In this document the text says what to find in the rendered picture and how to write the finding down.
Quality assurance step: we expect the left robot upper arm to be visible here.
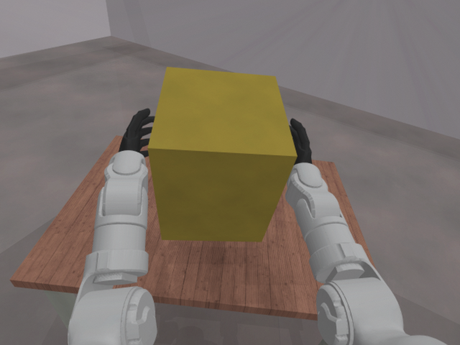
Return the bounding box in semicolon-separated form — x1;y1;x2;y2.
69;286;157;345

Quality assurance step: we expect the left robot forearm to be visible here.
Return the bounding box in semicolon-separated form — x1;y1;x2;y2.
68;150;149;345

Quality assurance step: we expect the left robot hand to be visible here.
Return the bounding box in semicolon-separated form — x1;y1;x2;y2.
119;109;155;157

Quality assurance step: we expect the right robot upper arm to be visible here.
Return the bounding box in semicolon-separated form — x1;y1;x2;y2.
316;277;447;345

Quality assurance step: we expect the right robot hand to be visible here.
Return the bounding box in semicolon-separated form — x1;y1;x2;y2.
289;119;312;166

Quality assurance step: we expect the right robot forearm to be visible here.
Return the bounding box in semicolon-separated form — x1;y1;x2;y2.
285;162;403;327

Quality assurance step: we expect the table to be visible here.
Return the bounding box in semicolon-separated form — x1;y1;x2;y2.
10;135;376;345

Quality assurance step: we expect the carton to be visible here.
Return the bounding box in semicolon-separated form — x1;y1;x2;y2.
147;67;298;242

